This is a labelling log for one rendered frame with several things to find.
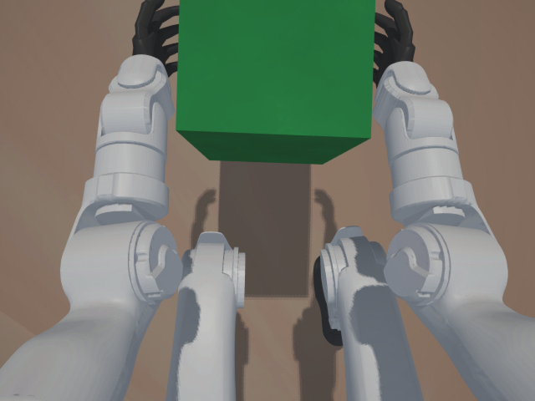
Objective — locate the left robot forearm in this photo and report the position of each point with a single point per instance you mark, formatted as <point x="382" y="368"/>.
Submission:
<point x="131" y="149"/>

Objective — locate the right robot forearm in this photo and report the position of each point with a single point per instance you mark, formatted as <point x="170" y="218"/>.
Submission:
<point x="423" y="157"/>

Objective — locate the robot left hand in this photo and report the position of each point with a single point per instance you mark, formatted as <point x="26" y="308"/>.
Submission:
<point x="149" y="38"/>

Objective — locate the carton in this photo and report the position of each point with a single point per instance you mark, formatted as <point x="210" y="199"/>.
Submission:
<point x="277" y="81"/>

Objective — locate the right robot upper arm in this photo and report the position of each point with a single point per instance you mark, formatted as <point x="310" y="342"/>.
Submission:
<point x="453" y="279"/>

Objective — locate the robot right foot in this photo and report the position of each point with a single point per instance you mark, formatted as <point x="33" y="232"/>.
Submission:
<point x="333" y="336"/>

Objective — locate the robot right hand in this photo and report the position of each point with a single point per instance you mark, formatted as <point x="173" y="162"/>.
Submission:
<point x="398" y="45"/>

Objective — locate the left robot upper arm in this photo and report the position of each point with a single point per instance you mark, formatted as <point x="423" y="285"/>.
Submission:
<point x="115" y="277"/>

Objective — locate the right robot thigh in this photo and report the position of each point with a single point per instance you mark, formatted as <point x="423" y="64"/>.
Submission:
<point x="378" y="362"/>

